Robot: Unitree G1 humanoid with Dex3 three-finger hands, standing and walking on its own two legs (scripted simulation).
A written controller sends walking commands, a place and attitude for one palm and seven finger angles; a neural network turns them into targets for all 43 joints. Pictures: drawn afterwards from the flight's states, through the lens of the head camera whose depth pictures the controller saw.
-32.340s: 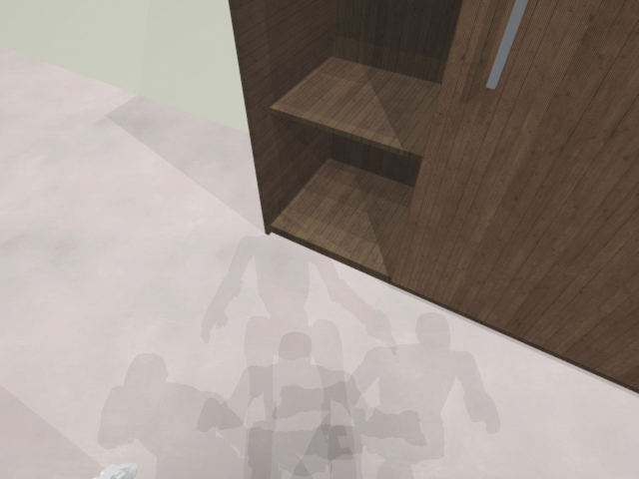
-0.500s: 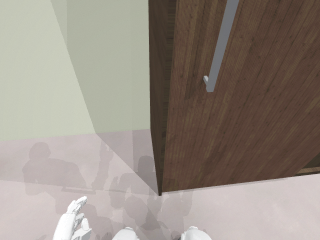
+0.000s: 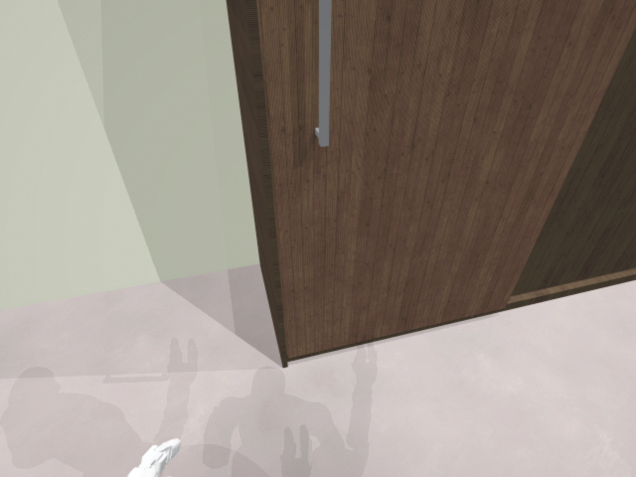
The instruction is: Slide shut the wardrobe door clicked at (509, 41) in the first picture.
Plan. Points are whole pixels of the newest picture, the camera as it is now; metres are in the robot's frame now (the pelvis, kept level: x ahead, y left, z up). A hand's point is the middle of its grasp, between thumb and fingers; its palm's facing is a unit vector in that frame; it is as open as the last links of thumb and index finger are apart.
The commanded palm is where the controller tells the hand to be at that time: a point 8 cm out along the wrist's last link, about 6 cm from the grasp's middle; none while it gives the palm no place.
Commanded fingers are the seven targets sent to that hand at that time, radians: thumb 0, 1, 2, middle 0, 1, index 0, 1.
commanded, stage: stop stepping back and stand still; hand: right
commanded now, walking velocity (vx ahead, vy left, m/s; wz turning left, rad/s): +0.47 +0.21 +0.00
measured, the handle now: (321, 58) +0.75 -0.03 +0.29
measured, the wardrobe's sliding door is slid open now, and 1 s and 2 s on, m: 0.00 0.00 0.00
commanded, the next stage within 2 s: let the arm hang, fingers relaxed in 1.42 s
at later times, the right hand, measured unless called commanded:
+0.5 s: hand out of the picture +0.07 -0.21 +0.23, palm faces +0.34 +0.81 -0.49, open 7.4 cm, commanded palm +0.02 -0.26 +0.21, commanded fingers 0.00 -0.90 -0.90 0.20 0.30 0.20 0.30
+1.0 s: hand (614, 406) +0.12 -0.22 +0.20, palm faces +0.29 +0.82 -0.50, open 7.4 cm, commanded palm +0.06 -0.28 +0.21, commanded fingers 0.00 -0.90 -0.90 0.20 0.30 0.20 0.30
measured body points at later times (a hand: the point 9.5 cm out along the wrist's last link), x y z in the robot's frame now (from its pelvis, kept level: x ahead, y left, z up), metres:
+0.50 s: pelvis -0.18 +0.01 +0.02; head -0.20 +0.02 +0.47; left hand -0.08 +0.29 -0.07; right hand +0.04 -0.26 +0.25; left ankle -0.20 +0.10 -0.71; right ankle -0.09 -0.12 -0.64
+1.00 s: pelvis -0.14 -0.01 +0.01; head -0.14 +0.01 +0.46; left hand -0.04 +0.24 -0.09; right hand +0.09 -0.26 +0.23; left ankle -0.18 +0.08 -0.71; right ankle -0.12 -0.14 -0.70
